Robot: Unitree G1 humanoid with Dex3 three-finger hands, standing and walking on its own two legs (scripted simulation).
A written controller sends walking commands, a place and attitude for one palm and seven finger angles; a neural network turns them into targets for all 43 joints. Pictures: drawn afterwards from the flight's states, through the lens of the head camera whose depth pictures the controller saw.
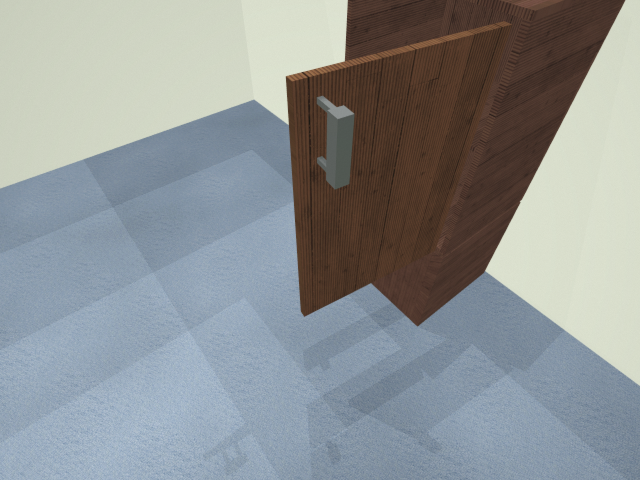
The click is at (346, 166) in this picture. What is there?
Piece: cupboard door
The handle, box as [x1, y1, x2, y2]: [317, 96, 354, 188]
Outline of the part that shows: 317,97 317,104 327,112 327,149 326,158 325,159 322,156 318,157 317,162 326,172 326,180 334,188 337,188 347,184 349,181 354,114 343,105 336,107 323,96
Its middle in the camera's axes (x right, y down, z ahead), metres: +0.01 -0.14 +0.57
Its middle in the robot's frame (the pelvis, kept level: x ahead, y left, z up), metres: +0.54 +0.02 +0.15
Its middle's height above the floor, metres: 0.93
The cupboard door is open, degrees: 82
